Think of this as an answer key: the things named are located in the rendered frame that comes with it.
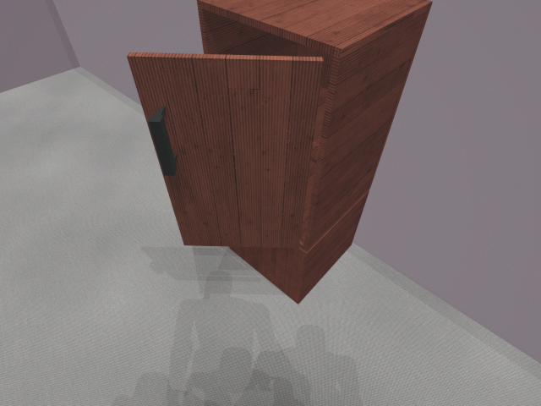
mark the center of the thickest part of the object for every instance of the cupboard door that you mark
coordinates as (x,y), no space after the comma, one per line
(243,129)

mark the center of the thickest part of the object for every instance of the handle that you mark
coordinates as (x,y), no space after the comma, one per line
(162,142)

